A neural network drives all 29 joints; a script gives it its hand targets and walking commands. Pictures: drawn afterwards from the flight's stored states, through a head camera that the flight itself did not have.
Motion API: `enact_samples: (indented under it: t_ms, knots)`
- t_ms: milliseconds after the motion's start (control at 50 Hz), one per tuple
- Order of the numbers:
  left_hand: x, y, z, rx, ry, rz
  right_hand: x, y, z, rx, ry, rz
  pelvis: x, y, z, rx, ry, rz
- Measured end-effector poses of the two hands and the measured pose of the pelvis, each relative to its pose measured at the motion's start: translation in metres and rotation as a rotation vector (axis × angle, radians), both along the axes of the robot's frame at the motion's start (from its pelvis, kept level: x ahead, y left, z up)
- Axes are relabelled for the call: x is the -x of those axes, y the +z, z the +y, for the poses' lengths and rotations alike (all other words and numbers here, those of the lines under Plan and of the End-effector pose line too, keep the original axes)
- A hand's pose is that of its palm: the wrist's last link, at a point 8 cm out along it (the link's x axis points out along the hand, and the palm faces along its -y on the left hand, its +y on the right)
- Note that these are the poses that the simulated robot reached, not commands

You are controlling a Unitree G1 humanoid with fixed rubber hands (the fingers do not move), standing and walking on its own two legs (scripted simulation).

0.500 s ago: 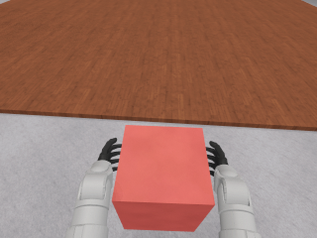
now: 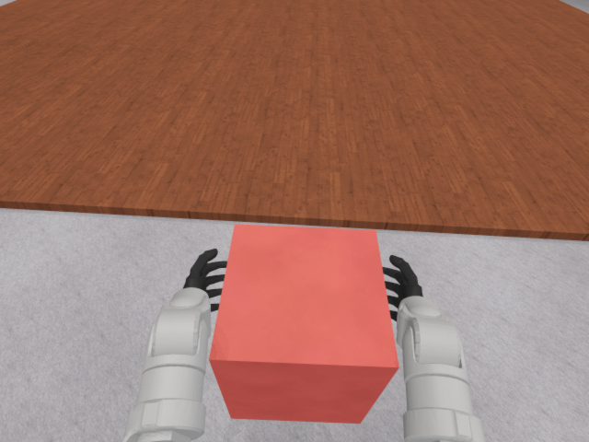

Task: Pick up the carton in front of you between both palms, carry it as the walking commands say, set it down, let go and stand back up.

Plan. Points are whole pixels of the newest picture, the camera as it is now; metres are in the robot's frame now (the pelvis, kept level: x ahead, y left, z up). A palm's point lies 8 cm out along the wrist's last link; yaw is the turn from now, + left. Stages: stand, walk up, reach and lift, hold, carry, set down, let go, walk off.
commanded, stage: hold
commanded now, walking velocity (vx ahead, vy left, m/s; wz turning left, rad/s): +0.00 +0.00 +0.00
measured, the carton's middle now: (300, 328) +0.29 +0.00 -0.02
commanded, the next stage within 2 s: carry in 0.34 s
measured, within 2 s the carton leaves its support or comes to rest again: neither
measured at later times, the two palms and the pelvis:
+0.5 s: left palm (205, 281) +0.31 +0.14 +0.06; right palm (413, 293) +0.31 -0.16 +0.06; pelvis +0.03 -0.01 -0.01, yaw -2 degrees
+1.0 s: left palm (240, 182) +0.51 +0.11 +0.09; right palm (408, 197) +0.49 -0.18 +0.08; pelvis +0.24 -0.02 +0.00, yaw -2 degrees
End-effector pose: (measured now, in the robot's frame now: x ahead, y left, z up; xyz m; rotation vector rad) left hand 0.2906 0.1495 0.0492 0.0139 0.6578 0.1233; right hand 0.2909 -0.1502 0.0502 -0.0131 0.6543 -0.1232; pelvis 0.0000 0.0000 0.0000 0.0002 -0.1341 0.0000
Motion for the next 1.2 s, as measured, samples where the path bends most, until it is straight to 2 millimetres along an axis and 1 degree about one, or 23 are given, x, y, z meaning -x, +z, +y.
enact_samples:
  t_ms: [320, 400, 440, 500, 600, 660, 720, 780, 820, 880, 940, 1000, 1060, 1140, 1160, 1200]
  knots:
    - [-0.002, 0.0, 0.0, -0.018, -0.012, 0.006, -0.002, 0.0, 0.0, 0.017, 0.014, 0.006, -0.009, 0.002, 0.0, 0.0, 0.0, 0.005]
    - [-0.006, 0.0, -0.001, -0.013, -0.007, 0.001, -0.006, -0.001, -0.001, 0.008, 0.007, 0.001, -0.013, -0.002, -0.001, -0.002, -0.008, 0.066]
    - [-0.01, 0.003, -0.003, -0.012, -0.005, -0.008, -0.01, 0.002, -0.002, 0.006, 0.003, -0.009, -0.018, -0.002, -0.002, -0.005, -0.016, 0.097]
    - [-0.022, 0.011, -0.009, -0.003, -0.004, -0.038, -0.019, 0.007, -0.009, -0.009, -0.011, -0.038, -0.028, -0.006, -0.007, -0.004, -0.036, 0.135]
    - [-0.048, 0.023, -0.027, 0.016, -0.001, -0.041, -0.04, 0.018, -0.027, -0.019, -0.031, -0.041, -0.057, -0.009, -0.019, 0.003, -0.005, 0.183]
    - [-0.063, 0.027, -0.028, 0.012, 0.011, -0.001, -0.061, 0.024, -0.027, -0.021, -0.021, -0.001, -0.077, -0.003, -0.02, -0.018, 0.008, 0.21]
    - [-0.081, 0.032, -0.02, 0.018, 0.037, 0.012, -0.086, 0.031, -0.019, -0.037, -0.015, 0.013, -0.1, -0.001, -0.016, -0.032, 0.007, 0.225]
    - [-0.105, 0.032, -0.008, 0.04, 0.057, -0.012, -0.111, 0.032, -0.008, -0.063, -0.027, -0.011, -0.128, -0.01, -0.01, -0.035, -0.015, 0.225]
    - [-0.121, 0.03, -0.005, 0.054, 0.06, 0.002, -0.124, 0.029, -0.004, -0.053, -0.03, 0.002, -0.148, -0.011, -0.007, -0.035, -0.034, 0.233]
    - [-0.147, 0.029, -0.01, 0.05, 0.037, 0.057, -0.141, 0.025, -0.01, -0.053, -0.054, 0.056, -0.177, -0.005, -0.006, -0.016, -0.046, 0.242]
    - [-0.182, 0.033, -0.022, 0.052, 0.008, 0.078, -0.166, 0.029, -0.021, -0.058, -0.089, 0.076, -0.207, 0.0, -0.01, -0.002, -0.043, 0.243]
    - [-0.223, 0.038, -0.035, 0.054, -0.01, 0.063, -0.203, 0.034, -0.034, -0.064, -0.111, 0.06, -0.241, 0.0, -0.019, 0.002, -0.039, 0.24]
    - [-0.266, 0.037, -0.05, 0.05, -0.011, 0.041, -0.247, 0.033, -0.048, -0.077, -0.117, 0.039, -0.282, -0.007, -0.032, 0.001, -0.036, 0.23]
    - [-0.325, 0.026, -0.067, 0.041, 0.013, 0.014, -0.313, 0.019, -0.066, -0.09, -0.094, 0.013, -0.34, -0.028, -0.055, 0.015, -0.013, 0.206]
    - [-0.336, 0.022, -0.07, 0.037, 0.021, 0.03, -0.328, 0.015, -0.069, -0.088, -0.083, 0.03, -0.351, -0.028, -0.059, 0.017, -0.007, 0.208]
    - [-0.354, 0.016, -0.071, 0.032, 0.042, 0.079, -0.352, 0.01, -0.071, -0.089, -0.065, 0.081, -0.371, -0.021, -0.066, 0.009, 0.007, 0.213]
